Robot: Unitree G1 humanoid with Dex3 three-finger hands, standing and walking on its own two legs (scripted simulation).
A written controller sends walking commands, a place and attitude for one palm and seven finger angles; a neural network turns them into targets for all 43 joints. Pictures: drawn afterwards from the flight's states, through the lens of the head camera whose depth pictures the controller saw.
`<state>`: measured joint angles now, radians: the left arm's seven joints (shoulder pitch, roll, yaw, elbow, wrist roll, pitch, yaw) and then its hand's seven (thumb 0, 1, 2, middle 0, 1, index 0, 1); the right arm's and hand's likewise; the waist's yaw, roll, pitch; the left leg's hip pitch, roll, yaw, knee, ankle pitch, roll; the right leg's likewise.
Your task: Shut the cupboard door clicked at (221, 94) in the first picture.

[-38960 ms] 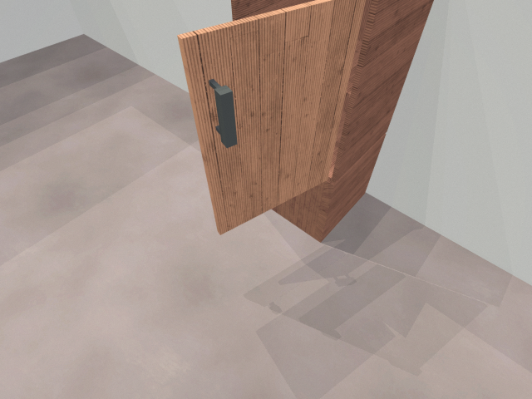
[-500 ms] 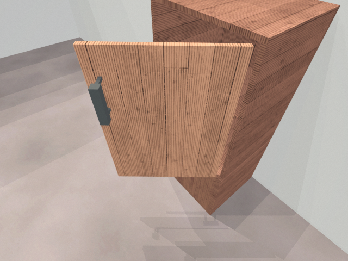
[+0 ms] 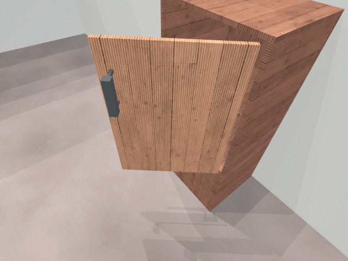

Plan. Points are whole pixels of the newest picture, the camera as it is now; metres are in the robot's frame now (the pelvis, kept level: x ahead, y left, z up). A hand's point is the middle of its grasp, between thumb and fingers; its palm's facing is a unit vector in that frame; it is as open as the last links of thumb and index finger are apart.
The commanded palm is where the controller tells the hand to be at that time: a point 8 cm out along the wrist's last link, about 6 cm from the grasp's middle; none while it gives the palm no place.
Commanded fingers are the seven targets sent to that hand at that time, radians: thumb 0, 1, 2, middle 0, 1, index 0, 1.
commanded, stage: come to a stop and stand still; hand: left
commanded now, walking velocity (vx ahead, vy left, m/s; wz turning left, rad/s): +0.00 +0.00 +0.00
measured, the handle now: (112, 93) +0.53 +0.22 +0.10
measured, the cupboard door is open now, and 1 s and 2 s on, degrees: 50 50 50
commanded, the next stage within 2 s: look again from close up in 0.12 s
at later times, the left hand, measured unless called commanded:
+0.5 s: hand out of the picture +0.00 +0.24 -0.20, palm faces +0.05 -0.97 -0.22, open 7.3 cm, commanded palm none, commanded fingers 0.00 0.90 0.90 -0.20 -0.30 -0.20 -0.30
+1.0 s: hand out of the picture -0.07 +0.20 -0.18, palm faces +0.01 -0.99 -0.16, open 7.3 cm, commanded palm none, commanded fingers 0.00 0.90 0.90 -0.20 -0.30 -0.20 -0.30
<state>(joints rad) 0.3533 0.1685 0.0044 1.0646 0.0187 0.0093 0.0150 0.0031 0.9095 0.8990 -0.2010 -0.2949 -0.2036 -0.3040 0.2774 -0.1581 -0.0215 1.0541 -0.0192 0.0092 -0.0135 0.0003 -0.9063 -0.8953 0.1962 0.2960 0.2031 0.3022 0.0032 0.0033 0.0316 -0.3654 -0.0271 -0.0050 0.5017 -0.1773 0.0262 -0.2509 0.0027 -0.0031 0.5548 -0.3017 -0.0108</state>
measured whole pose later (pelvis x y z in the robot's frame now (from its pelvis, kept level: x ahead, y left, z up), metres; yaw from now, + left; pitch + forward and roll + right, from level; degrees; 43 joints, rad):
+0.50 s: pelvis -0.03 +0.03 -0.01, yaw +1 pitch -5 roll -1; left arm 0.26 0.26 0.05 1.05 0.02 0.05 0.02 0.01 0.91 0.90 -0.20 -0.30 -0.20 -0.30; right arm 0.29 -0.22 -0.05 1.04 -0.03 -0.01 -0.02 0.00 -0.91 -0.90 0.20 0.30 0.20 0.30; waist 0.00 -0.06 0.06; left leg -0.33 -0.06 0.02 0.64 -0.22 0.08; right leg -0.34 -0.02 0.03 0.74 -0.39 -0.02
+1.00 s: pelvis -0.04 +0.03 +0.00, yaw -1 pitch -2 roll -1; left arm 0.37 0.17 0.01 1.10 0.02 0.02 0.01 0.00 0.91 0.90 -0.20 -0.29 -0.20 -0.30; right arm 0.30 -0.15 -0.02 1.08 -0.03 0.00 -0.01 0.00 -0.91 -0.90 0.20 0.30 0.20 0.30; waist -0.01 -0.02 0.01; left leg -0.34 -0.04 0.04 0.54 -0.16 0.05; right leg -0.06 0.02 -0.01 0.50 -0.41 -0.02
